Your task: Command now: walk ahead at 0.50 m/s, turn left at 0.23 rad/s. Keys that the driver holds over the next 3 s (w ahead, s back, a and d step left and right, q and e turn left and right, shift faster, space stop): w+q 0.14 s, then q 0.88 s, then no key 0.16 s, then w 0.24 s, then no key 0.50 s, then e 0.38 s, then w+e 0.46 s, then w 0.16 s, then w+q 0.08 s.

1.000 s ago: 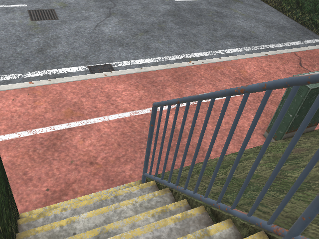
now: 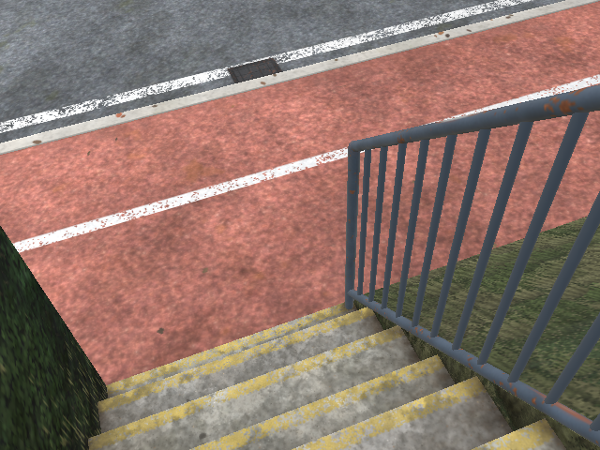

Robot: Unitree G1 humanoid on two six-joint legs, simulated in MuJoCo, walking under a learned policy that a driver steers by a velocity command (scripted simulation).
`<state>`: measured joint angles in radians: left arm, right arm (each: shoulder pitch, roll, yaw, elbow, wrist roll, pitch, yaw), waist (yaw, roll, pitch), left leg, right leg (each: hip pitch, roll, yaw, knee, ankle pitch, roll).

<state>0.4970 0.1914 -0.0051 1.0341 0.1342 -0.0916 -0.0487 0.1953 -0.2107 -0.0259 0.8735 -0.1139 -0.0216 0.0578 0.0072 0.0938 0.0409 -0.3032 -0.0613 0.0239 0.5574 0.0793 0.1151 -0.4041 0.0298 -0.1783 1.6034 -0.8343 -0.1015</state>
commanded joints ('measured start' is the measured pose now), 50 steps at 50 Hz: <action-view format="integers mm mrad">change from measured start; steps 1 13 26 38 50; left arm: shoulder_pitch -47 -465 -74 -6 -44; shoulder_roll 175 123 267 147 200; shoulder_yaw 52 -21 92 -9 110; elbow -28 -325 -275 -87 -101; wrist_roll -18 -7 -14 19 -19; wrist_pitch -24 26 35 -41 -35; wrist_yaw -79 -61 -43 75 148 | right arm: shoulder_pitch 736 610 349 133 -24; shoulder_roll -205 -48 -63 -35 -16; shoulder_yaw -101 30 49 32 -27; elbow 257 253 -162 -203 -265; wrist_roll -61 75 98 42 67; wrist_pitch -11 -166 -9 44 32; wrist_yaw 3 -130 6 30 -17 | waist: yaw -273 -137 -10 12 90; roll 109 -83 -159 -203 -231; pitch -71 0 -397 25 -32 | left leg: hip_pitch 557 80 -881 -733 -242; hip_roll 102 -1 -32 189 62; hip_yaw -196 -450 -127 -58 114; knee -260 361 1777 951 46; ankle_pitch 6 -82 -909 116 -243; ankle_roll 139 53 -152 -128 17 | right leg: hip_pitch -365 -621 741 -47 180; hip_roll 5 -91 -629 -479 -571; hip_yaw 263 240 457 255 98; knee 623 -560 -948 -1260 -1295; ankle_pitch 198 1084 2116 416 253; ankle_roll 52 181 -370 -57 -3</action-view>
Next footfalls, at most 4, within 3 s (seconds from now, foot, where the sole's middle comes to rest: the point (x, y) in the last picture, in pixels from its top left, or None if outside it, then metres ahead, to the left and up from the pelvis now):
0.02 left None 0.06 0.05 -0.81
0.44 right None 0.40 -0.13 -1.03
1.04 left None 0.29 0.12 -1.03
1.48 right None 0.40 -0.06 -1.03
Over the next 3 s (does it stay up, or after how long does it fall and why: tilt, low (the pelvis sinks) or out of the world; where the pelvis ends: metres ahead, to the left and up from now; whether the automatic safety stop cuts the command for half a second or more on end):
stays up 0.70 0.12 -0.62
